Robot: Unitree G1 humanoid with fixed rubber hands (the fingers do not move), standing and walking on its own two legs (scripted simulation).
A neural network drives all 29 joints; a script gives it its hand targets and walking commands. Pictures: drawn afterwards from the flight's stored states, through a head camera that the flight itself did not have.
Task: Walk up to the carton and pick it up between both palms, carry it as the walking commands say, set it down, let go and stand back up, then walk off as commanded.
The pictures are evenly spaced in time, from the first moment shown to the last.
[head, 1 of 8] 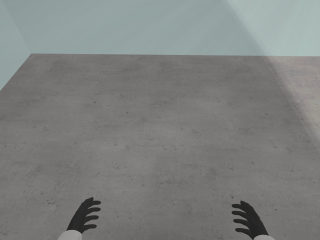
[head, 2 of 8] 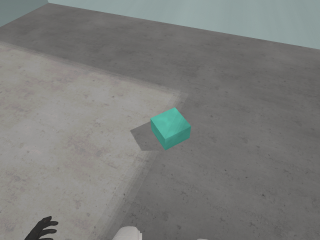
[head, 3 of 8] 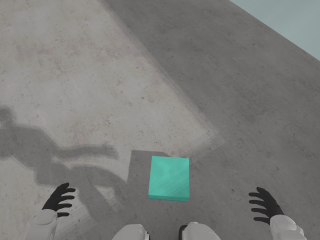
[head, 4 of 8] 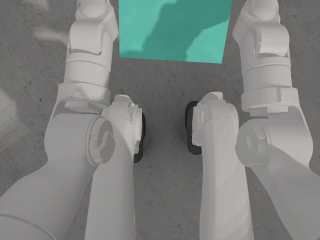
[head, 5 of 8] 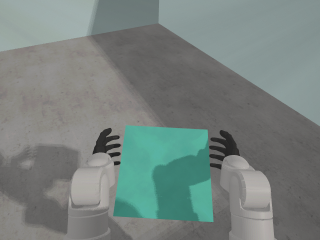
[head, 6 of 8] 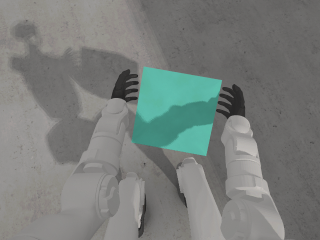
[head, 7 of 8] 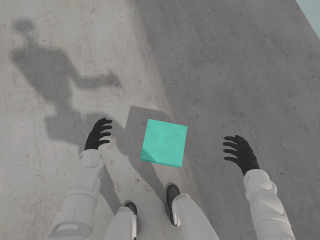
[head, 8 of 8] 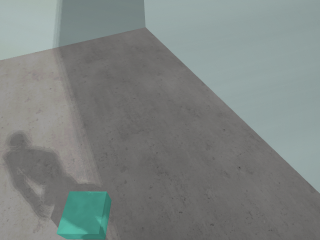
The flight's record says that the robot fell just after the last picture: no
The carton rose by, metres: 0.71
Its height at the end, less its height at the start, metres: +0.00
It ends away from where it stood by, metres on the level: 0.87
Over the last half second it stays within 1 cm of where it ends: yes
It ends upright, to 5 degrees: yes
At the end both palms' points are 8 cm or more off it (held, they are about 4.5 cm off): yes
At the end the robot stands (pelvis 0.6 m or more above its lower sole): yes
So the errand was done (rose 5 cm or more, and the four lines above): yes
